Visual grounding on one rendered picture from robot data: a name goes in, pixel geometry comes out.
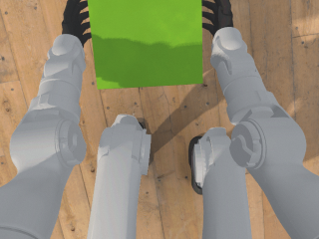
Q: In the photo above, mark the left robot forearm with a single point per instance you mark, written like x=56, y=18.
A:
x=61, y=83

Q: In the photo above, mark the robot right upper arm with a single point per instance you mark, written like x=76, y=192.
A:
x=272, y=150

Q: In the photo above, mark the robot left upper arm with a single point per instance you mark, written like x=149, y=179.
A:
x=44, y=153

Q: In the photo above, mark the right robot forearm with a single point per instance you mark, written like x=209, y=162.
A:
x=239, y=79

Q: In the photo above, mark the robot left hand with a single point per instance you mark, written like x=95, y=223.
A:
x=72, y=23

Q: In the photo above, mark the carton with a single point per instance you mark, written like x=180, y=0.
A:
x=146, y=43

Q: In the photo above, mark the left robot thigh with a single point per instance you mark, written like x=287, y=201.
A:
x=117, y=185

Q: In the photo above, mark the robot right hand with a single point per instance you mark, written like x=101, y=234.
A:
x=220, y=18

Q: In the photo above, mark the robot right foot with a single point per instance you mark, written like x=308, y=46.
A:
x=194, y=185

